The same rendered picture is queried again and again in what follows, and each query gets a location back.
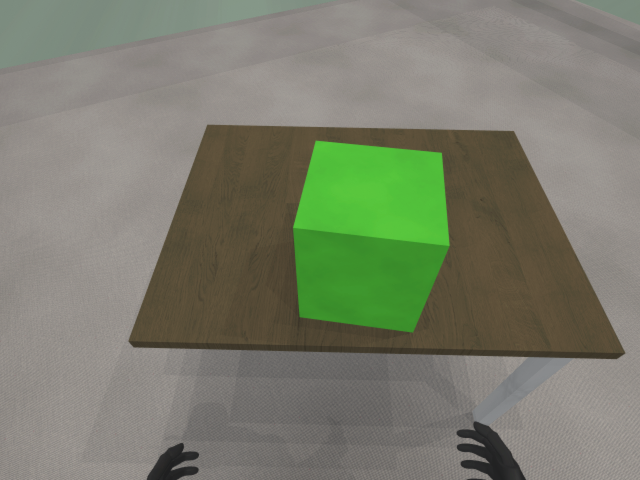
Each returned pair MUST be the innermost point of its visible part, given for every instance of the robot left hand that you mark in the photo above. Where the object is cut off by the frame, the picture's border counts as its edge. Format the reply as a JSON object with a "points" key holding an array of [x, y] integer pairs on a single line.
{"points": [[171, 458]]}

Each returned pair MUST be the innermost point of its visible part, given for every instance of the robot right hand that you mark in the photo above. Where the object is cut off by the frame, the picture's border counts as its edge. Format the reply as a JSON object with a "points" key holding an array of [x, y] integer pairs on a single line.
{"points": [[501, 466]]}

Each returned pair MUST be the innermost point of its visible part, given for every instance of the carton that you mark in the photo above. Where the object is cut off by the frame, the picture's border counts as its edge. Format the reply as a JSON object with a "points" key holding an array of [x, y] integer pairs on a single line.
{"points": [[370, 234]]}

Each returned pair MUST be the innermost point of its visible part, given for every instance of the table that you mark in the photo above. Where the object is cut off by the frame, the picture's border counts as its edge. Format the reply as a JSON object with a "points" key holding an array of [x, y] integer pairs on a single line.
{"points": [[510, 283]]}

